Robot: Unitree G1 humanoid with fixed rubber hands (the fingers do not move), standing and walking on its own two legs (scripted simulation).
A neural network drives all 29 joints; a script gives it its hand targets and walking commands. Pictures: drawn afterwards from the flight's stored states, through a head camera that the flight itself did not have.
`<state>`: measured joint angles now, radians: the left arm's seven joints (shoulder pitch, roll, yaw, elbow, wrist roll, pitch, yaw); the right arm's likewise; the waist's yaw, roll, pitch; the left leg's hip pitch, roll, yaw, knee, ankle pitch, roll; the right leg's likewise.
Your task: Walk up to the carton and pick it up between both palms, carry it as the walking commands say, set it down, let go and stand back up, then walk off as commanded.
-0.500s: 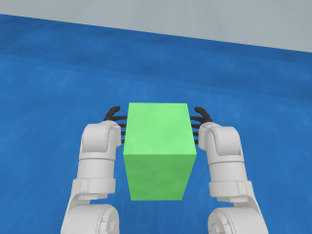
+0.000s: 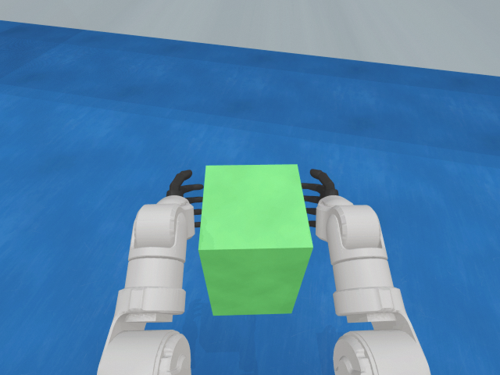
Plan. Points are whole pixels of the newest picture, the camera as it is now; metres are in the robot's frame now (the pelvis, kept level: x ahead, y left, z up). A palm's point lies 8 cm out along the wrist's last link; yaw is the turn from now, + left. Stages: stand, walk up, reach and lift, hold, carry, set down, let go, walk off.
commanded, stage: carry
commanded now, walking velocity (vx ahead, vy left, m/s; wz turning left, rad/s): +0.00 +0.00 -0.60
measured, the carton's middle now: (252, 245) +0.34 +0.01 +0.02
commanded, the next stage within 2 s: none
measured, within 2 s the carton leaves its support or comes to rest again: neither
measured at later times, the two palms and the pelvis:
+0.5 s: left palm (233, 205) +0.35 +0.04 +0.11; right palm (391, 235) +0.29 -0.19 +0.11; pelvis -0.02 +0.00 +0.00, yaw -14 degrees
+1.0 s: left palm (310, 226) +0.32 -0.07 +0.10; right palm (493, 304) +0.19 -0.28 +0.12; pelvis -0.07 +0.02 -0.01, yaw -31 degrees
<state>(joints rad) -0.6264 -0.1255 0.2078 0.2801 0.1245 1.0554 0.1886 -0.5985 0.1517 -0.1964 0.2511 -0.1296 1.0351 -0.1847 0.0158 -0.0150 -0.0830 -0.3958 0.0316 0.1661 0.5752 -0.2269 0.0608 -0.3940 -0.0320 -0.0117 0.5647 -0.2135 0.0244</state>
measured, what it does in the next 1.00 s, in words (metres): steps on the spot, turning right: right foot, then left foot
